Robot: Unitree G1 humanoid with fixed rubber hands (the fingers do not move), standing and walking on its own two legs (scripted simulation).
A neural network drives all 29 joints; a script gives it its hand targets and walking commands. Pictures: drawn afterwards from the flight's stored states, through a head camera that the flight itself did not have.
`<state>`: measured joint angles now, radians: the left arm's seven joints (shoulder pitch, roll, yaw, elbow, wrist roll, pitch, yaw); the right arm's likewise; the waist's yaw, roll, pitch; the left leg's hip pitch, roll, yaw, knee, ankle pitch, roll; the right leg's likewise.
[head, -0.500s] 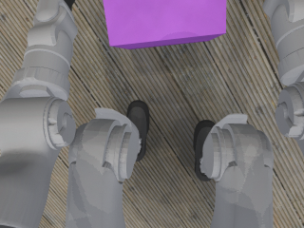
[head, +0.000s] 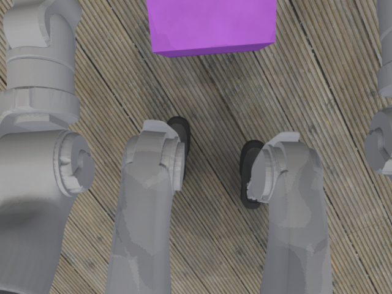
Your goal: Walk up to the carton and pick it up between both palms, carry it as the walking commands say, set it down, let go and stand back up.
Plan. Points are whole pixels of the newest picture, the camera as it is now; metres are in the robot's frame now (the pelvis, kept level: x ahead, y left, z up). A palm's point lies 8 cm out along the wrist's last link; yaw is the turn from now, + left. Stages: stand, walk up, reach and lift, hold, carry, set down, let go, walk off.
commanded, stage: set down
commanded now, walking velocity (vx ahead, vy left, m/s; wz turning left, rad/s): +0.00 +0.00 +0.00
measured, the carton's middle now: out of the picture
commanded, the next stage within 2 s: let go in 0.82 s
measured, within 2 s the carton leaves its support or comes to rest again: neither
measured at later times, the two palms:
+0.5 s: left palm out of the picture +0.54 +0.26 +0.01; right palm out of the picture +0.60 -0.16 +0.01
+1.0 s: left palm out of the picture +0.53 +0.24 +0.11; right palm out of the picture +0.59 -0.16 +0.11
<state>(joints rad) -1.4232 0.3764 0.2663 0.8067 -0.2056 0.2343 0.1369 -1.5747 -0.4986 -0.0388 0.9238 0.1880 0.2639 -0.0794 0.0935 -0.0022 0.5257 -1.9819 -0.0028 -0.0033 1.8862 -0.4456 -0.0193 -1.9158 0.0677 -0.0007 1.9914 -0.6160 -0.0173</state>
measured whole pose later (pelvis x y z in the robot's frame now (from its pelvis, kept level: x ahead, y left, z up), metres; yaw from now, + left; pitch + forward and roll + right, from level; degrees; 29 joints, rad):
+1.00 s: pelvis +0.05 +0.01 +0.21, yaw +0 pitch +41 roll +0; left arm -1.10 0.21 0.39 0.82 0.05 0.21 0.01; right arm -1.25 -0.33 -0.28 0.97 -0.10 0.22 0.00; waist 0.10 -0.01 0.05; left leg -1.48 0.00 -0.02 0.97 -0.21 -0.01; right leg -1.43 0.06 0.03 1.05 -0.33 0.00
